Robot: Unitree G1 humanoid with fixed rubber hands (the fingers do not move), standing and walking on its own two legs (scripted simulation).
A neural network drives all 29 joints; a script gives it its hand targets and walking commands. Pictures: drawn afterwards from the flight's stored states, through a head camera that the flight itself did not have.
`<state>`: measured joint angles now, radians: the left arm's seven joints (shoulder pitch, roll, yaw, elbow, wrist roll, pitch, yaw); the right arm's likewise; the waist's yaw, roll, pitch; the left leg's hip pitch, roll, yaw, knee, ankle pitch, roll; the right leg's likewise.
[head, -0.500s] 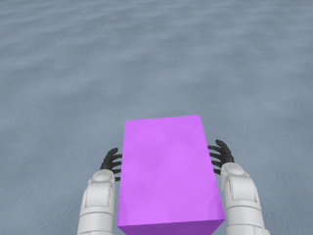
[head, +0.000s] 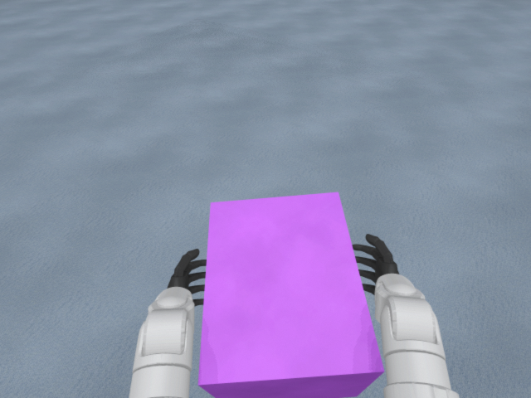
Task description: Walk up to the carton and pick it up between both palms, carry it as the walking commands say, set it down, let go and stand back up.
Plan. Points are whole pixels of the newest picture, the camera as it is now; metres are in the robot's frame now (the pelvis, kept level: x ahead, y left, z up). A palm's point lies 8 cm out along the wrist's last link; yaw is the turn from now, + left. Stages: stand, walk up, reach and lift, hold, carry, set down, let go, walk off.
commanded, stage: reach and lift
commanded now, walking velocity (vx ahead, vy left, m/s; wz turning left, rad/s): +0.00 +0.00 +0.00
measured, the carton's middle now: (282, 298) +0.32 -0.01 -0.03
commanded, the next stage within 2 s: hold in 0.26 s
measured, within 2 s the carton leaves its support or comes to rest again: neither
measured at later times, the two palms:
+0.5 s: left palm (177, 305) +0.26 +0.16 +0.03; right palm (385, 290) +0.28 -0.16 +0.05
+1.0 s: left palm (175, 307) +0.26 +0.16 +0.03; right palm (385, 290) +0.28 -0.15 +0.05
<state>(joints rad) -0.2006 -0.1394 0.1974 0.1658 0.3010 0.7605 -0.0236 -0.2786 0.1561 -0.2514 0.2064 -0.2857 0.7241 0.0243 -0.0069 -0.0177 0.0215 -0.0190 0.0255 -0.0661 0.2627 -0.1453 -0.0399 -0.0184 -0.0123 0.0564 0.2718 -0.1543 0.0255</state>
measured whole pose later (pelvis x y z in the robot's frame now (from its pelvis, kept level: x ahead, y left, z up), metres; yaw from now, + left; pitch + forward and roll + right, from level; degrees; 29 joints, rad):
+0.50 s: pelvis -0.01 +0.00 +0.00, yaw +0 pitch -6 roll +0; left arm -0.20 -0.14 0.19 0.18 0.29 0.78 -0.02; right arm -0.27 0.15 -0.26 0.22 -0.28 0.72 0.03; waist 0.00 -0.02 0.02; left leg -0.04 0.02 -0.07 0.29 -0.15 -0.04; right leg -0.03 -0.02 0.06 0.29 -0.15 0.03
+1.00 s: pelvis -0.01 +0.00 +0.00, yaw +0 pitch -7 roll +0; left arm -0.16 -0.13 0.17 0.15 0.29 0.78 -0.02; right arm -0.24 0.15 -0.23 0.19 -0.27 0.73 0.03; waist 0.00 -0.02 0.01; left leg -0.02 0.02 -0.06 0.28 -0.15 -0.03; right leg -0.02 -0.02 0.06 0.29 -0.16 0.03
